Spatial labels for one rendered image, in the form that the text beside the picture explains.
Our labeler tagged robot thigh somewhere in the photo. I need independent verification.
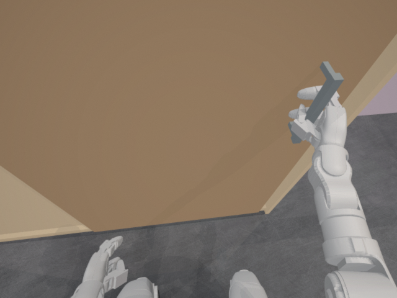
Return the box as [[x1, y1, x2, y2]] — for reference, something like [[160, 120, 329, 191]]
[[229, 271, 268, 298], [117, 279, 158, 298]]

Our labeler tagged robot left forearm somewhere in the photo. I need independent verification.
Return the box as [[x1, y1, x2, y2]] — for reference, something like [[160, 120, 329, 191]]
[[71, 280, 105, 298]]

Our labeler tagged right robot thigh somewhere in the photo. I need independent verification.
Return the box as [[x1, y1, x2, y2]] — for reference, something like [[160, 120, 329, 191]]
[[229, 271, 268, 298]]

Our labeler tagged robot right hand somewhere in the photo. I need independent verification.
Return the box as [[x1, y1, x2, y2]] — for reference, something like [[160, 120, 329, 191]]
[[288, 86, 347, 150]]

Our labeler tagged robot right upper arm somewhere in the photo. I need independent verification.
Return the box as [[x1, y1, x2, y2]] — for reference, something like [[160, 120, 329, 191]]
[[324, 271, 397, 298]]

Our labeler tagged handle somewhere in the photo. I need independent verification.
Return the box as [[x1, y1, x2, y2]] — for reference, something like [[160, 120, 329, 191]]
[[288, 61, 344, 144]]

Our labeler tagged robot right forearm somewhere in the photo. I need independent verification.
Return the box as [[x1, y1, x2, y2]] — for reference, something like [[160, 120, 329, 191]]
[[308, 145, 397, 291]]

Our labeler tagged robot left hand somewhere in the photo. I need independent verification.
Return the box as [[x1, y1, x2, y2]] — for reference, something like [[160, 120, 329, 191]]
[[82, 236, 128, 293]]

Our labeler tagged wardrobe door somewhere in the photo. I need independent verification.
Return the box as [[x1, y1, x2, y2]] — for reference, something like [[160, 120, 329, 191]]
[[0, 166, 83, 235], [0, 0, 397, 232]]

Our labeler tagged left robot thigh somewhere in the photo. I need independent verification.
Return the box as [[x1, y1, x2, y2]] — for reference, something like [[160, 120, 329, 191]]
[[117, 279, 158, 298]]

